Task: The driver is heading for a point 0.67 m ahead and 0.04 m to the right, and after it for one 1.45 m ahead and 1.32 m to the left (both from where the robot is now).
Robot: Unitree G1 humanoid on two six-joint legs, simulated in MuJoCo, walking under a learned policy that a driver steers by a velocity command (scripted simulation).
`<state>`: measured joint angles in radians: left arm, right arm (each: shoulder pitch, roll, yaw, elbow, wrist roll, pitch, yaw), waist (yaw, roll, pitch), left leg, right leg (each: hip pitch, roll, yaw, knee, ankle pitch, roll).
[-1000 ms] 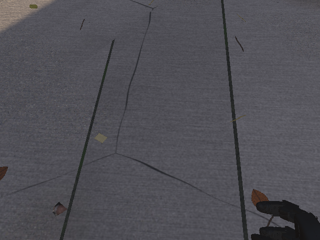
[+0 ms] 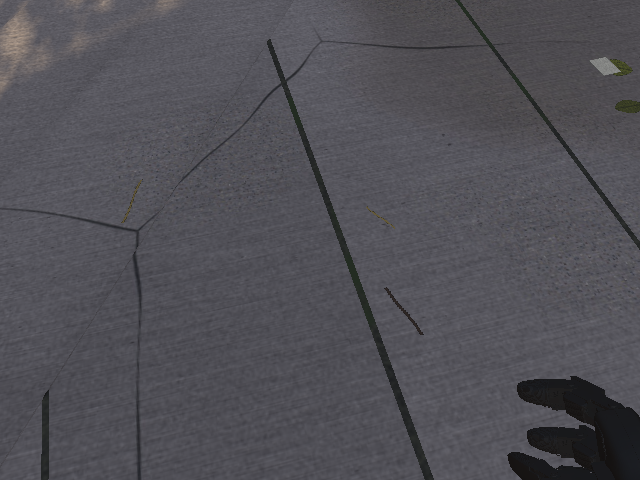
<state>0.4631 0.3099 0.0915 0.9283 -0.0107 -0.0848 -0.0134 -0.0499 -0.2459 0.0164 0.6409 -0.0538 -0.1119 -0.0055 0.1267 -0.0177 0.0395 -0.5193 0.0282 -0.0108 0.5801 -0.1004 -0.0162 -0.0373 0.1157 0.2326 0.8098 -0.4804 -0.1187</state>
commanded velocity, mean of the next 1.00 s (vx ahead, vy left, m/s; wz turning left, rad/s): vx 0.71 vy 0.00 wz -0.04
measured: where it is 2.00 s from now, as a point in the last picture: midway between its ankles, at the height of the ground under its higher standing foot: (481, 323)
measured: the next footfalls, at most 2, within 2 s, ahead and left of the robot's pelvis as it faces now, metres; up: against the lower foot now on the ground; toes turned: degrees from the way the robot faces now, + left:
right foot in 0.42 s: +0.52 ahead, -0.13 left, +0.00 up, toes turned -22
left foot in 0.82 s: +0.89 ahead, -0.12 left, +0.00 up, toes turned -7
